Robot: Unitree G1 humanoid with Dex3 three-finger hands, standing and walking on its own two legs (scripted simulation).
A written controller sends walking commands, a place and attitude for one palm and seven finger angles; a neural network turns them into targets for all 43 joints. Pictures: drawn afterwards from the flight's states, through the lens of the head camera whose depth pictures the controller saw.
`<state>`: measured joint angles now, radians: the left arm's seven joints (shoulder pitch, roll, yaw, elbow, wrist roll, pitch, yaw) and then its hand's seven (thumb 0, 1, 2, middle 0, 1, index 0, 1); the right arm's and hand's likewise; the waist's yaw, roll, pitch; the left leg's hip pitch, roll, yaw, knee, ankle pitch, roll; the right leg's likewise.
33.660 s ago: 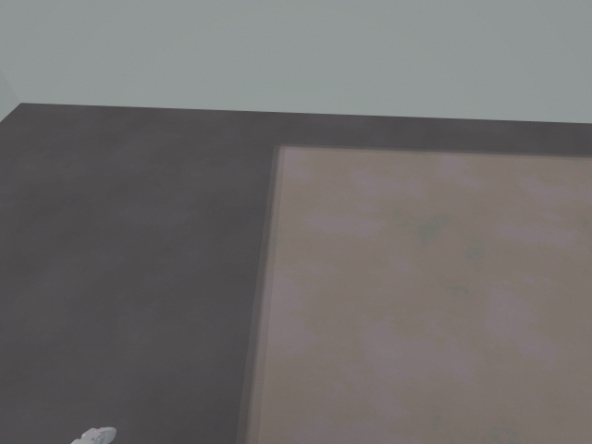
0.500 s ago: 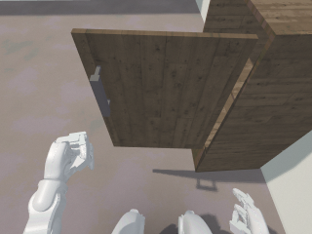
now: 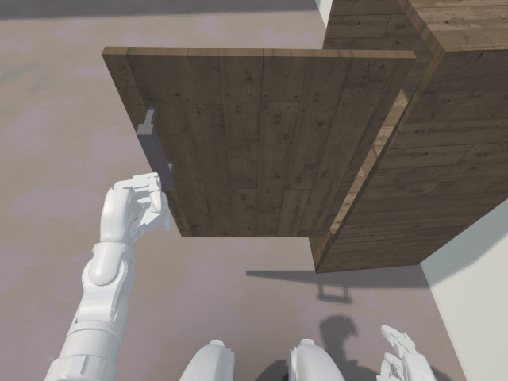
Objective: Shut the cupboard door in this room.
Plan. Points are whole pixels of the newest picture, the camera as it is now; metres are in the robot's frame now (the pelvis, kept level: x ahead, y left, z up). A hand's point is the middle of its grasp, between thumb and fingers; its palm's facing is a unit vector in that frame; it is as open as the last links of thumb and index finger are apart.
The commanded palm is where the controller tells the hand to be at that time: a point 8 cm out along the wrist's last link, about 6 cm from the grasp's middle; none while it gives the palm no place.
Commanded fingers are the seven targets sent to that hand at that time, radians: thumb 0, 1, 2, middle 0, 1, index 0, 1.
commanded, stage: bring the fist close to the handle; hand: left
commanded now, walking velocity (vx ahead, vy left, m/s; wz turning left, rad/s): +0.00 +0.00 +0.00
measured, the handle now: (159, 151) +0.48 +0.19 +0.04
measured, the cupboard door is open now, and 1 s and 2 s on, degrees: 85 82 69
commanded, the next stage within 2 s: push the door shut along its arc in 0.50 s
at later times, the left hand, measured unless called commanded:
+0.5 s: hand (163, 202) +0.37 +0.16 +0.05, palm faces +0.03 -1.00 -0.04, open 3.1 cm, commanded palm +0.35 +0.21 +0.05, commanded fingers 0.00 0.90 0.90 -1.30 -1.50 -1.30 -1.50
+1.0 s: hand (168, 178) +0.42 +0.16 +0.05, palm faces -0.07 -1.00 -0.04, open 3.1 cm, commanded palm +0.41 +0.21 +0.05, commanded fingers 0.00 0.90 0.90 -1.30 -1.50 -1.30 -1.50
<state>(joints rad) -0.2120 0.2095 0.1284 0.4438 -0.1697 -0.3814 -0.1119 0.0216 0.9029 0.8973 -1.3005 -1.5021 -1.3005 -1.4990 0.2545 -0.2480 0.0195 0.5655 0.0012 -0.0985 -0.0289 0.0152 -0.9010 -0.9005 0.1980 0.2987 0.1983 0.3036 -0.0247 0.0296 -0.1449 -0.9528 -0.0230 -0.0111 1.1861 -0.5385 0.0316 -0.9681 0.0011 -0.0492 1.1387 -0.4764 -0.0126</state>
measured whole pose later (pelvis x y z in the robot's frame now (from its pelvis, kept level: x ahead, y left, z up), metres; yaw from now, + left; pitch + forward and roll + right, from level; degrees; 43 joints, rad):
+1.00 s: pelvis -0.01 +0.00 -0.01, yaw +0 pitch +20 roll -2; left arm -0.58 0.32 0.24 0.87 -0.17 -0.44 -0.26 0.01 0.90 0.92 -1.30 -1.50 -1.30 -1.50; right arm 0.28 -0.26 0.02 0.61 0.01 -0.07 -0.04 0.01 -0.90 -0.90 0.20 0.30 0.20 0.30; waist -0.06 0.03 -0.13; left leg -1.03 -0.02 -0.01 1.21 -0.53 0.03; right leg -1.04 0.00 -0.05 1.16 -0.46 -0.02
